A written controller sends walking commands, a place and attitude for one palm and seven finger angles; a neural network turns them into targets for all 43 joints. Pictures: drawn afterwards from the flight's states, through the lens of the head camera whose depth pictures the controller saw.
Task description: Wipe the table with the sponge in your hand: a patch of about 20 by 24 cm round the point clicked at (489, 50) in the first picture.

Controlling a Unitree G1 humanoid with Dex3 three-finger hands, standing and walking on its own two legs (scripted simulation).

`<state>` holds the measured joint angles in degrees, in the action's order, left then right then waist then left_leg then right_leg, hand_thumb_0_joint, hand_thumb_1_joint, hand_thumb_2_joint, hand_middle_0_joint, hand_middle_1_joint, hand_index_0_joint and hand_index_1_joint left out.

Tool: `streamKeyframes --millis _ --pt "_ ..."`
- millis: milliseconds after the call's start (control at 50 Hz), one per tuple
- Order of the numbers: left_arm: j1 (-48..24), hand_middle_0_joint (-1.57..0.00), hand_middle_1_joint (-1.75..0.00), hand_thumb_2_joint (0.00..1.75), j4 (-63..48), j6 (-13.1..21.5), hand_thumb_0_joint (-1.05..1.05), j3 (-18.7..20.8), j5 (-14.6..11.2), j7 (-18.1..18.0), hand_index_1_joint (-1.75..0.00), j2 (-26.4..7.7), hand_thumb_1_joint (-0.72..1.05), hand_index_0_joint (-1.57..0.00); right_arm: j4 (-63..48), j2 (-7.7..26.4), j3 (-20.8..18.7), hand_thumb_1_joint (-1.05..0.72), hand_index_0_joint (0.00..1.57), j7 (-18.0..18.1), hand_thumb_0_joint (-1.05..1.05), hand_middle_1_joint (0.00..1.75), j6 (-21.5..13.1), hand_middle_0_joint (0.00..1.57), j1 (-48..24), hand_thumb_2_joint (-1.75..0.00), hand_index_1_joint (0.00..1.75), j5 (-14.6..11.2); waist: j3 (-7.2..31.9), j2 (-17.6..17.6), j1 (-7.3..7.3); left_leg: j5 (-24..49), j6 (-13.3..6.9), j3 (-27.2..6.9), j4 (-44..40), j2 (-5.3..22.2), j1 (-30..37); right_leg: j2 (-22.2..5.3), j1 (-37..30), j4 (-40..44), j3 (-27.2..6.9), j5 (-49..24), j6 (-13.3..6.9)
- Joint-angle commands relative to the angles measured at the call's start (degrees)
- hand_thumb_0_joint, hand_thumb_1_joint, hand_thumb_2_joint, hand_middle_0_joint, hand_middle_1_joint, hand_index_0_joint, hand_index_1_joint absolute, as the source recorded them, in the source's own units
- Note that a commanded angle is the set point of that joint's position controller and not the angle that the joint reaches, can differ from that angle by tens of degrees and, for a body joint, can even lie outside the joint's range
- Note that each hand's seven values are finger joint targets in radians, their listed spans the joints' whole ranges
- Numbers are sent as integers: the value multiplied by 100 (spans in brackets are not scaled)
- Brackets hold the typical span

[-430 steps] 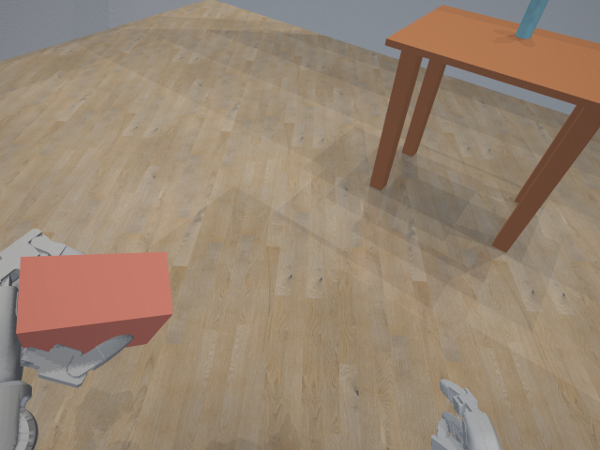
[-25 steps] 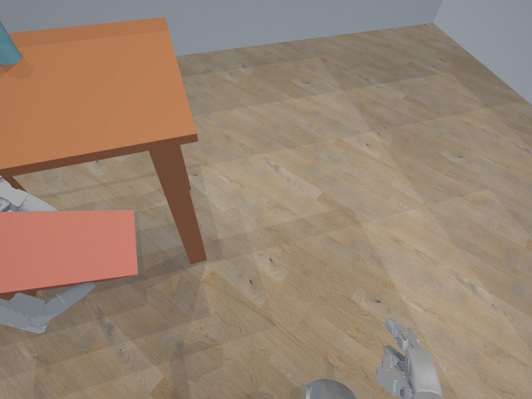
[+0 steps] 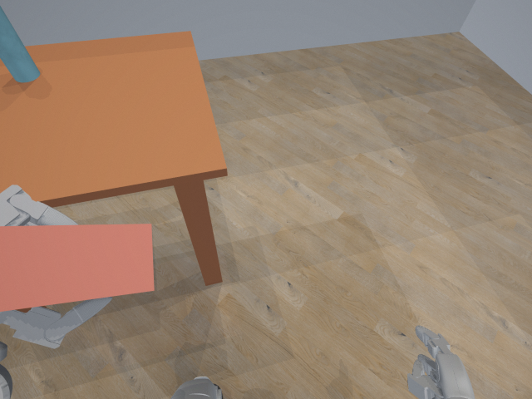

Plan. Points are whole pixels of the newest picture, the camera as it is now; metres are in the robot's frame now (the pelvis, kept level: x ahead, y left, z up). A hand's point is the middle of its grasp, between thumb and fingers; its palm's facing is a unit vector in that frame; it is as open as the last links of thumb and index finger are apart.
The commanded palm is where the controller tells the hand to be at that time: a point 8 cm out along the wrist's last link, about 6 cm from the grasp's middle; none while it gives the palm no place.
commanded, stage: take the last steps up to it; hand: left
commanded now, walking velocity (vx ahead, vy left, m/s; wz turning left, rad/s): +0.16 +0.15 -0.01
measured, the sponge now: (94, 266) +0.23 +0.20 +0.15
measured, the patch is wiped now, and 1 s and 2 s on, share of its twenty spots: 0.00 0.00 0.00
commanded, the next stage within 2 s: come to a stop and stand still in 0.06 s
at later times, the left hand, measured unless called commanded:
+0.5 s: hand (26, 222) +0.26 +0.27 +0.17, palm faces +0.38 -0.80 -0.47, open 10.0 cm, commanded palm +0.20 +0.31 +0.18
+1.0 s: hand out of the picture +0.20 +0.28 +0.17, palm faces +0.41 -0.82 -0.40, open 10.0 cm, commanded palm +0.16 +0.31 +0.18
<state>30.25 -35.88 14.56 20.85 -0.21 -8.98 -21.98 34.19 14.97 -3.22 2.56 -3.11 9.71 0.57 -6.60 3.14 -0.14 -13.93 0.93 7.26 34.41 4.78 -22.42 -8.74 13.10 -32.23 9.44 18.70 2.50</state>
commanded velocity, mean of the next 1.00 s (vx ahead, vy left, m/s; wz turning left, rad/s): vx -0.02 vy -0.02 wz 0.00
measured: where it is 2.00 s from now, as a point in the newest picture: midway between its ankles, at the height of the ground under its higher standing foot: outside the picture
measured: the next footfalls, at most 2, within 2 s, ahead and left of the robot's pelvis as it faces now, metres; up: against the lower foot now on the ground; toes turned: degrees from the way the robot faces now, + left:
left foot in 0.02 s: +0.10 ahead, +0.14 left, +0.00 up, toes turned +9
right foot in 0.42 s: +0.09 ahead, -0.04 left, +0.00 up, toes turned -8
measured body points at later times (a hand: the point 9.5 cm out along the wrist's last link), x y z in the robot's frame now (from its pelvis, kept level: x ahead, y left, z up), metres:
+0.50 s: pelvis +0.04 +0.03 +0.00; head +0.06 +0.02 +0.45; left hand +0.23 +0.31 +0.20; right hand +0.20 -0.17 -0.10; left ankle +0.07 +0.14 -0.73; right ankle +0.05 -0.03 -0.73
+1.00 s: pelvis -0.01 +0.03 +0.00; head -0.01 +0.03 +0.45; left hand +0.17 +0.32 +0.19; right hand +0.15 -0.19 -0.09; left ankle +0.01 +0.15 -0.73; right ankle +0.05 -0.03 -0.73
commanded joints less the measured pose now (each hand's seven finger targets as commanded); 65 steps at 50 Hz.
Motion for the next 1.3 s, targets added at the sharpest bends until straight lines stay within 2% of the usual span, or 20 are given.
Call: streamKeyframes --millis 0,20,40,80,140,220,300,360,400,440,480,500,580,720,780,820,940,1060,1200,1280 --pt "-350 -120 -160 130 -1125 367 0 874 -131 -218 -160 -871 10 -120 -881 344 -200 -90 20 112 0 30 -244 20 -68 -90 30 -102 1699 -1631 97 1365 -415 -803 -1225 638 2133 85 542 -1692 -96 -456 -190" --pt "-450 -120 -160 130 -1133 435 0 835 -117 -203 -160 -890 10 -120 -936 409 -236 -90 20 85 0 30 -271 20 -63 -90 30 -139 1652 -2417 42 2628 -1035 -2189 -1387 1649 2374 548 1544 -2882 -181 2035 -79" --pt "-543 -120 -160 130 -786 464 0 887 -36 -178 -160 -1054 10 -120 -937 403 -236 -90 20 37 0 30 -310 20 -17 -90 30 -145 1403 -1812 58 2460 -1260 -2319 -1513 1768 1972 605 1826 -3535 -465 2125 -184" --pt "-703 -120 -160 130 -791 469 0 1011 -90 -135 -160 -1201 10 -120 -744 332 -191 -90 20 47 0 30 -397 20 -128 -90 30 -117 1438 -1787 36 2039 -1300 -1930 -1377 1568 1818 290 2002 -3646 -602 1530 -128" --pt "-348 -120 -160 130 -1117 389 0 648 -145 -34 -160 -822 10 -120 -721 296 -128 -90 20 -78 0 30 -482 20 -96 -90 30 -178 1447 -1710 46 2253 -1098 -1137 -1368 1079 1672 367 1862 -3015 -384 755 -53" --pt "-133 -120 -160 130 -1225 166 0 626 -244 2 -160 -894 10 -120 -798 225 89 -90 20 -78 0 30 -499 20 -75 -90 30 -62 1577 -1222 63 3427 -769 -1062 -1365 1248 1720 671 1146 -1602 -294 355 -32" --pt "-167 -120 -160 130 -1003 -56 0 792 -288 -52 -160 -1018 10 -120 -821 199 188 -90 20 -10 0 30 -409 20 -39 -90 30 -14 1655 -1392 90 3673 -553 -960 -1252 1397 2037 825 731 -478 -296 287 -78" --pt "-330 -120 -160 130 -726 -137 0 749 -267 -71 -160 -955 10 -120 -790 208 237 -90 20 -3 0 30 -367 20 -40 -90 30 -29 1467 -1481 79 3010 -407 -823 -1170 1344 1532 794 51 329 -383 -280 -124" --pt "-556 -120 -160 130 -657 -138 0 720 -223 -57 -160 -976 10 -120 -796 206 251 -90 20 18 0 30 -351 20 -107 -90 30 -51 1420 -1067 72 2122 -263 -782 -944 1213 992 624 -534 762 -605 -1168 -176" --pt "-619 -120 -160 130 -465 -148 0 658 -214 -63 -160 -922 10 -120 -846 150 276 -90 20 34 0 30 -335 20 -94 -90 30 -96 1504 -371 127 966 -51 -534 -535 681 553 77 -798 715 -1204 -2875 -383" --pt "-584 -120 -160 130 -359 -225 0 483 -300 -36 -160 -783 10 -120 -840 137 218 -90 20 -5 0 30 -362 20 -84 -90 30 -145 1590 547 103 -273 144 -331 328 -54 652 -607 -366 1073 -2082 -3250 -835" --pt "-493 -120 -160 130 -281 -241 0 530 -287 -62 -160 -851 10 -120 -806 97 246 -90 20 -3 0 30 -353 20 -126 -90 30 -144 1423 567 71 -1016 117 -471 666 -188 423 -814 -327 1254 -2188 -3136 -963" --pt "-591 -120 -160 130 -546 -174 0 716 -215 -106 -160 -1006 10 -120 -832 82 304 -90 20 44 0 30 -249 20 -405 -90 30 -97 1289 96 -30 -1208 60 -671 1169 -271 36 -816 -397 1370 -1919 -2202 -1048" --pt "-239 -120 -160 130 -736 -10 0 682 -191 -199 -160 -970 10 -120 -849 175 208 -90 20 164 0 30 -189 20 -140 -90 30 -37 1532 -397 11 24 -13 -511 -888 -287 828 -389 -915 1060 -1598 -2266 -716" --pt "-339 -120 -160 130 -851 13 0 520 -166 -178 -160 -923 10 -120 -943 401 102 -90 20 180 0 30 -208 20 -157 -90 30 -76 1455 -998 -42 1383 -215 -1139 -1227 528 1137 263 -534 740 -1253 -1345 -317" --pt "-378 -120 -160 130 -600 11 0 413 -143 -147 -160 -814 10 -120 -910 350 211 -90 20 192 0 30 -211 20 -265 -90 30 -57 937 -1520 -24 725 -355 -1428 -1639 777 256 493 -572 524 -1007 -813 -235" --pt "-983 -120 -160 130 45 -28 0 191 -66 -68 -160 -612 10 -120 -807 385 199 -90 20 154 0 30 -338 20 -132 -90 30 -62 669 -684 -24 -1288 -252 -999 -1537 305 -338 406 -495 996 -1321 77 -276" --pt "-1165 -120 -160 130 -90 -99 0 302 -74 -100 -160 -830 10 -120 -749 270 249 -90 20 107 0 30 -346 20 -136 -90 30 -8 911 51 11 -952 -208 -762 -640 -148 475 -163 254 1992 -1973 1362 -499" --pt "-692 -120 -160 130 -341 -74 0 396 -104 -134 -160 -818 10 -120 -833 280 281 -90 20 118 0 30 -316 20 -197 -90 30 -12 934 -777 -29 -1028 -263 -1123 -1558 167 98 303 -329 1404 -1384 650 -345" --pt "-681 -120 -160 130 -214 -73 0 396 -82 -123 -160 -761 10 -120 -836 327 254 -90 20 121 0 30 -319 20 -173 -90 30 -33 857 -722 -4 -953 -237 -1091 -1587 186 -110 393 -461 1278 -1323 215 -328"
